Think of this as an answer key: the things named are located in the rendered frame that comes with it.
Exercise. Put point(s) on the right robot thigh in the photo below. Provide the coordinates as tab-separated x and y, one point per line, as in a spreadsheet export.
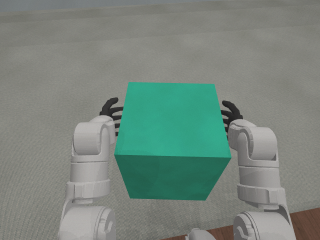
199	235

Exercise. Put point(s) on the robot left forearm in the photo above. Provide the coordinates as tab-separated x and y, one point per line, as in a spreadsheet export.
89	170

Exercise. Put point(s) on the robot right upper arm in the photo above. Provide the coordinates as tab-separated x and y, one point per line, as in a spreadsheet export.
254	225

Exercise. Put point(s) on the carton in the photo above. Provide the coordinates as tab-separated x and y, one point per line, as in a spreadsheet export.
172	142

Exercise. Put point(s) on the robot right hand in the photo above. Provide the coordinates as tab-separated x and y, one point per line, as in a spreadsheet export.
233	115

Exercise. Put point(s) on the robot left upper arm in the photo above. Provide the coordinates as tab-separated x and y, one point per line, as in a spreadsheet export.
88	223

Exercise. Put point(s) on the robot left hand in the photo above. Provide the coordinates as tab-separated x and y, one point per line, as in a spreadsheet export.
108	111

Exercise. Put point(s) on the robot right forearm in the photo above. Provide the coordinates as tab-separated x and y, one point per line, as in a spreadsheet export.
257	150

